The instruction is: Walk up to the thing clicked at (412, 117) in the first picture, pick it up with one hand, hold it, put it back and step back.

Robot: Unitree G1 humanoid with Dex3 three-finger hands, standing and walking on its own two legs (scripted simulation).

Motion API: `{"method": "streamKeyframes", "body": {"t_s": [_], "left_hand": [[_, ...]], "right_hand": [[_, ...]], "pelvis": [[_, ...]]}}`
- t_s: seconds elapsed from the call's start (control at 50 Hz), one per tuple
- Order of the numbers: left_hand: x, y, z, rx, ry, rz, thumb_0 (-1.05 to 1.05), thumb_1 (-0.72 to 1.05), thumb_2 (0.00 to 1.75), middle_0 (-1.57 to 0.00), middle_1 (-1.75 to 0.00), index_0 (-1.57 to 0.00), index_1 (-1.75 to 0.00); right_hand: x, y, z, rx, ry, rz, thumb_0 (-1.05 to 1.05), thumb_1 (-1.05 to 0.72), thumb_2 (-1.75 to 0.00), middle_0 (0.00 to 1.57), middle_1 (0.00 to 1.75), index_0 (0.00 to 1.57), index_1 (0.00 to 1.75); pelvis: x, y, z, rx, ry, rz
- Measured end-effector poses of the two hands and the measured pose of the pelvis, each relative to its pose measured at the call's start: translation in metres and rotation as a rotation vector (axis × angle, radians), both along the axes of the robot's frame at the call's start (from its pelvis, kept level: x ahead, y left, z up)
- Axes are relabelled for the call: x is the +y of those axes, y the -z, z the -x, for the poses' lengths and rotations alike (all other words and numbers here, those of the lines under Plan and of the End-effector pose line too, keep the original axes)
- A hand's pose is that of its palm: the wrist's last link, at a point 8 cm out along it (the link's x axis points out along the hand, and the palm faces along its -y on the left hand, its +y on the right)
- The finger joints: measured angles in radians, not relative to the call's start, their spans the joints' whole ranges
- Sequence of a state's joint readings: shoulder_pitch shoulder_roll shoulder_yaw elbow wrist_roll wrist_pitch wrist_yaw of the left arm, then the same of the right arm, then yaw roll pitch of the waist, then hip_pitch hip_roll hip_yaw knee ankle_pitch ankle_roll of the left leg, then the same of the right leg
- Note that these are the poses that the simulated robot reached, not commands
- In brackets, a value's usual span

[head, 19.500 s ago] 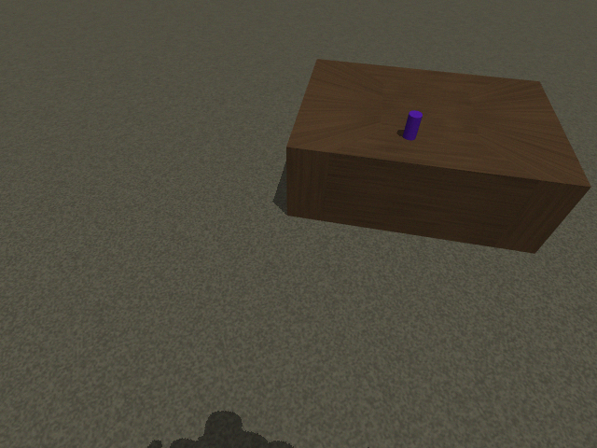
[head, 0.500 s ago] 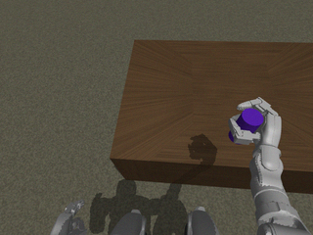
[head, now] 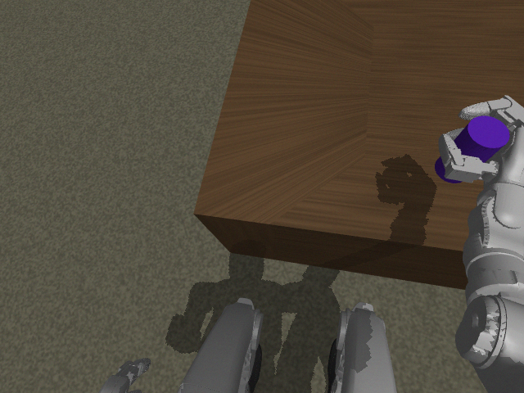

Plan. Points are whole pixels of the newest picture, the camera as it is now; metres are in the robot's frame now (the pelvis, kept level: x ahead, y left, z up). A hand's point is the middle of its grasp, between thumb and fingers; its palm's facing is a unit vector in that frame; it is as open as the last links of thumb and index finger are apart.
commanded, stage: crouch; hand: right
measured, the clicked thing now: (468, 152) +0.48 -0.24 -0.01
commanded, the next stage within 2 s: lower in 0.54 s
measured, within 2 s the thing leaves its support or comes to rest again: rests again in 1.42 s
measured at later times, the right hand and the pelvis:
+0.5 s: hand (459, 142) +0.52 -0.24 -0.04, palm faces +0.26 +0.96 +0.00, open 7.1 cm; pelvis +0.00 +0.00 -0.05, yaw +2 degrees
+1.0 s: hand (446, 155) +0.53 -0.25 -0.10, palm faces +0.25 +0.97 -0.01, open 7.1 cm; pelvis -0.02 +0.00 -0.11, yaw +3 degrees
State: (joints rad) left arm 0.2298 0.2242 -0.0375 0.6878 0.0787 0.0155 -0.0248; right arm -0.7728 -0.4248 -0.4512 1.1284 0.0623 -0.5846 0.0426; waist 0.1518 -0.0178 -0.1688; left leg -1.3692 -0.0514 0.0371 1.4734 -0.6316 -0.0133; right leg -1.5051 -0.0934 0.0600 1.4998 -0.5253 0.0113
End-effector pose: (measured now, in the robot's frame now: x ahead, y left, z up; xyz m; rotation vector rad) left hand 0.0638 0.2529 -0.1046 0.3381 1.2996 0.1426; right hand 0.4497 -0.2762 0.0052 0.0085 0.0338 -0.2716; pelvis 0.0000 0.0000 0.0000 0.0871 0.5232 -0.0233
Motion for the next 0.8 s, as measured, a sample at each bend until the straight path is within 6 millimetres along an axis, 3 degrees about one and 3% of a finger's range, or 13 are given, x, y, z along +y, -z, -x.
{"method": "streamKeyframes", "body": {"t_s": [0.28,0.8], "left_hand": [[0.009,0.027,0.001,0.031,0.005,-0.033,0.01,0.87,0.91,-0.20,-0.30,-0.19,-0.31],[0.009,0.067,0.020,0.084,-0.015,-0.039,0.00,0.87,0.90,-0.20,-0.29,-0.20,-0.30]], "right_hand": [[-0.010,0.027,-0.024,-0.004,-0.002,0.016,0.01,0.12,-1.23,0.91,1.16,0.92,1.15],[-0.018,0.071,-0.042,0.012,-0.013,0.008,0.01,0.12,-1.23,0.91,1.16,0.92,1.15]], "pelvis": [[0.000,0.030,0.003,0.054,-0.008,-0.014],[0.000,0.072,0.011,0.099,-0.024,-0.025]]}}
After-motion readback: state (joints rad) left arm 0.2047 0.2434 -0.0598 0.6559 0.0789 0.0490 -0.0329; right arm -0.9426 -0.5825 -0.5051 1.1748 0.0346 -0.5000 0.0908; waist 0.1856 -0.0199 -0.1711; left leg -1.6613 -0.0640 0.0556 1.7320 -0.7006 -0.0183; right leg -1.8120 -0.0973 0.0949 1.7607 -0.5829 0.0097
